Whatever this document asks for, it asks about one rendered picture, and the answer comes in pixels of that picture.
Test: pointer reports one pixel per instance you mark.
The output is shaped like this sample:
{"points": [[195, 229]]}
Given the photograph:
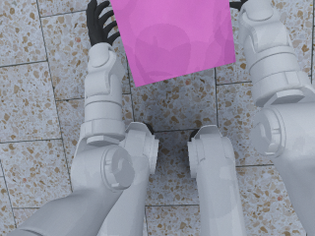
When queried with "robot right forearm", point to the robot right forearm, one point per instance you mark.
{"points": [[270, 57]]}

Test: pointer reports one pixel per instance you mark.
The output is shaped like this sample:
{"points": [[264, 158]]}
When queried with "robot left upper arm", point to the robot left upper arm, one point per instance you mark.
{"points": [[99, 176]]}

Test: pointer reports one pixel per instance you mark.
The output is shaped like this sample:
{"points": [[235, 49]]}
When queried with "left robot hand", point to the left robot hand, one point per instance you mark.
{"points": [[97, 33]]}

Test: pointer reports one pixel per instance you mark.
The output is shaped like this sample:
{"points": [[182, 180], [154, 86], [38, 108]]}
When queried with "robot left forearm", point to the robot left forearm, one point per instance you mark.
{"points": [[103, 124]]}

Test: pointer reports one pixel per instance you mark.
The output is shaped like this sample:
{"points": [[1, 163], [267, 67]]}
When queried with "right robot hand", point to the right robot hand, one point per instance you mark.
{"points": [[237, 4]]}

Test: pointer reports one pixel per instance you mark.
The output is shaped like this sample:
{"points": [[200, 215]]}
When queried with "left robot foot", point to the left robot foot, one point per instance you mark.
{"points": [[150, 128]]}

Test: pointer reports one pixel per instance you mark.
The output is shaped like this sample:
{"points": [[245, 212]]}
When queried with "robot right upper arm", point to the robot right upper arm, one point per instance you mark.
{"points": [[286, 134]]}

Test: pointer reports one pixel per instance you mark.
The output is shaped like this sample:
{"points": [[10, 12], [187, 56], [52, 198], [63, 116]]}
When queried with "carton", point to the carton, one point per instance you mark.
{"points": [[165, 39]]}

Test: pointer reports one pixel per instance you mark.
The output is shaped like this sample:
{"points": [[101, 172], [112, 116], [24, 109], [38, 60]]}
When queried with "left robot shin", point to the left robot shin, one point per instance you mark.
{"points": [[137, 126]]}

